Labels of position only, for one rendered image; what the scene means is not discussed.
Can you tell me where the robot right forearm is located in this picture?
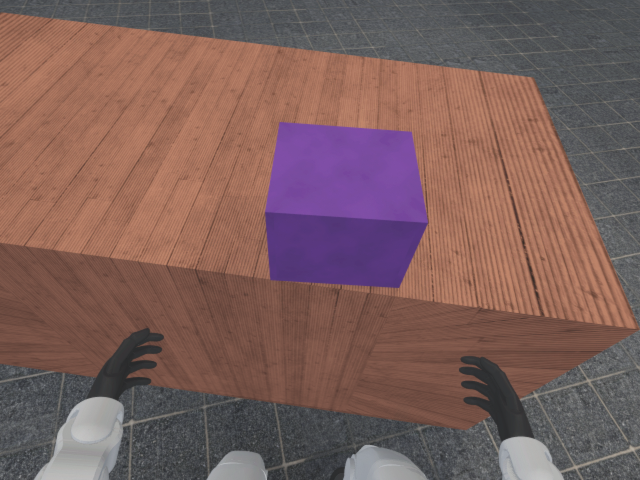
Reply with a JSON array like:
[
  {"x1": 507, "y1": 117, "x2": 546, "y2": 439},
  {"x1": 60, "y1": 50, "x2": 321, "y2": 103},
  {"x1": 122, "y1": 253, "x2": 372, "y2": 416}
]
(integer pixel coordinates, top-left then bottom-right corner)
[{"x1": 499, "y1": 436, "x2": 564, "y2": 480}]

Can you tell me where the right robot hand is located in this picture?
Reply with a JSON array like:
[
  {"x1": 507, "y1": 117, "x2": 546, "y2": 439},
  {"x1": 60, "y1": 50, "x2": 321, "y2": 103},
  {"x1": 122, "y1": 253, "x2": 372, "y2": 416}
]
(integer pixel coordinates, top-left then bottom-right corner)
[{"x1": 459, "y1": 356, "x2": 535, "y2": 442}]

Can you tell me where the left robot thigh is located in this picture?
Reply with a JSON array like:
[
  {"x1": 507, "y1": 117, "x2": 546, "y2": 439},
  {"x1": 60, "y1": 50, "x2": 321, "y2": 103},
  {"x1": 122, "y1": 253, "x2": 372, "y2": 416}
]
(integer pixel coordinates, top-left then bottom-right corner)
[{"x1": 207, "y1": 451, "x2": 268, "y2": 480}]

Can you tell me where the pedestal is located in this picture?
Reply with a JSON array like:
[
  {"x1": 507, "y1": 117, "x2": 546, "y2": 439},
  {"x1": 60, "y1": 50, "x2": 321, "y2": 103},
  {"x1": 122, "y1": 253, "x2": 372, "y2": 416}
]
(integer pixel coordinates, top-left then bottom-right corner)
[{"x1": 0, "y1": 12, "x2": 640, "y2": 430}]

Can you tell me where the carton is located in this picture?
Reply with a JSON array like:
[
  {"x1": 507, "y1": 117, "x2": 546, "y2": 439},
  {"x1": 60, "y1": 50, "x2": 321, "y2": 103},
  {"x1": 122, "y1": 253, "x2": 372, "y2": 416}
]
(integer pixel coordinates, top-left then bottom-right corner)
[{"x1": 265, "y1": 122, "x2": 428, "y2": 288}]

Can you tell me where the left robot hand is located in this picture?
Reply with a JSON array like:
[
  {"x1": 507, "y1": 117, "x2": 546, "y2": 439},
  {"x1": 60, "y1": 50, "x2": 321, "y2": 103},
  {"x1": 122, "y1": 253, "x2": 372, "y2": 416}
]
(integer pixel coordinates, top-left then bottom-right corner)
[{"x1": 86, "y1": 328, "x2": 164, "y2": 401}]

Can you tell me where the robot left forearm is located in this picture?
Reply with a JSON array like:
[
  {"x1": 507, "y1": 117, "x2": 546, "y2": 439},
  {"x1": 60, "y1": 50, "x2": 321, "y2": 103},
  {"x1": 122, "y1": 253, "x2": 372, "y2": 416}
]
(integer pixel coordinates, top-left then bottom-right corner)
[{"x1": 34, "y1": 397, "x2": 124, "y2": 480}]

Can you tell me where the right robot thigh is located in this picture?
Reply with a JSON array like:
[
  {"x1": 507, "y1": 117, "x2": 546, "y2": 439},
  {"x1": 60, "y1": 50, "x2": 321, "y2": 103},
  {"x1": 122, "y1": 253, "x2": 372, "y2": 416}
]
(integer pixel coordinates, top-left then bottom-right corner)
[{"x1": 344, "y1": 447, "x2": 428, "y2": 480}]

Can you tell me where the robot thigh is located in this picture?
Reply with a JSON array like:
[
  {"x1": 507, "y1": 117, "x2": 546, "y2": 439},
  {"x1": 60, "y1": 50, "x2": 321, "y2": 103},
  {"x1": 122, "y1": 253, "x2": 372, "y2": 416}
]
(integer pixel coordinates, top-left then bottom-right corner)
[
  {"x1": 344, "y1": 447, "x2": 428, "y2": 480},
  {"x1": 207, "y1": 451, "x2": 268, "y2": 480}
]

